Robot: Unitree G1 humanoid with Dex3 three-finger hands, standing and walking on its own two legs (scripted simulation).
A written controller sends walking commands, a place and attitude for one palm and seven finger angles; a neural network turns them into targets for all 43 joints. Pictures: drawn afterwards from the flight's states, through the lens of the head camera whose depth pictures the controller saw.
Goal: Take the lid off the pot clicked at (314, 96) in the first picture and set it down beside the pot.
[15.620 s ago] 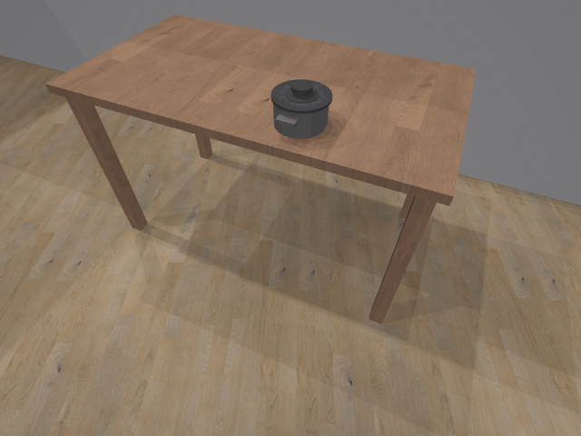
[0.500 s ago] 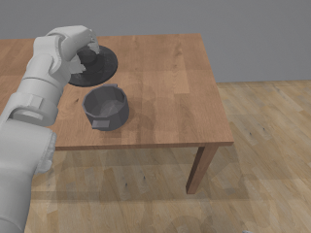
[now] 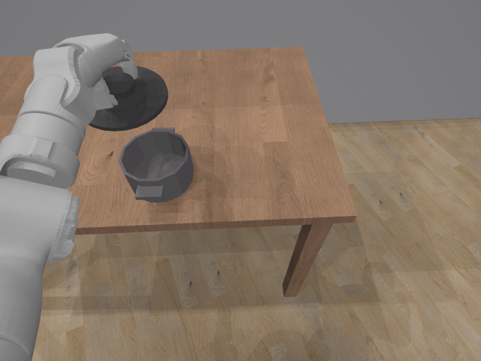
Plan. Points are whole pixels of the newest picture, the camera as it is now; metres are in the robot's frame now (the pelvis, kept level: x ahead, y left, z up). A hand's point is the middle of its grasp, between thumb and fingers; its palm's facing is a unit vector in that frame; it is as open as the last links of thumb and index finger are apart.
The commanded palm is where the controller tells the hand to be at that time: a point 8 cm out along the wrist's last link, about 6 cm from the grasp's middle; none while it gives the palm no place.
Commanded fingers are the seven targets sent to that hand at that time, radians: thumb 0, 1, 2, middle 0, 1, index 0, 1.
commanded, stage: move the lid sideways beside the pot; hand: left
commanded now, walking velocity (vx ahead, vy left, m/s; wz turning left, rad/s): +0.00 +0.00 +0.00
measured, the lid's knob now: (118, 85) +0.53 +0.19 +0.17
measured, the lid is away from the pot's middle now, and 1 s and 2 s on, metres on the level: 0.03 0.15 0.25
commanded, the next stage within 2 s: lower the lid onto the table in 1.96 s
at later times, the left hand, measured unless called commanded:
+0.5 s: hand (56, 102) +0.47 +0.27 +0.19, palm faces -0.33 -0.09 -0.94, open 8.7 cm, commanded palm +0.48 +0.27 +0.26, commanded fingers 0.00 0.64 1.01 -0.88 -1.19 -0.64 -0.97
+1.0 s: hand (23, 105) +0.47 +0.32 +0.19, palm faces -0.33 -0.08 -0.94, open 8.7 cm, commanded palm +0.48 +0.33 +0.26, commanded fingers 0.00 0.64 1.01 -0.88 -1.19 -0.64 -0.97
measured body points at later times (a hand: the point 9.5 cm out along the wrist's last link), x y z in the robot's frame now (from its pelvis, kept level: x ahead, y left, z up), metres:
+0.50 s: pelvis +0.00 +0.01 +0.00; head +0.06 +0.00 +0.45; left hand +0.48 +0.27 +0.24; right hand +0.08 -0.27 -0.13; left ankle -0.01 +0.09 -0.74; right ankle -0.03 -0.14 -0.74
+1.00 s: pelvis +0.00 +0.01 +0.00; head +0.07 +0.02 +0.44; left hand +0.48 +0.32 +0.24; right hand +0.05 -0.26 -0.13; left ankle -0.01 +0.09 -0.74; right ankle -0.03 -0.14 -0.74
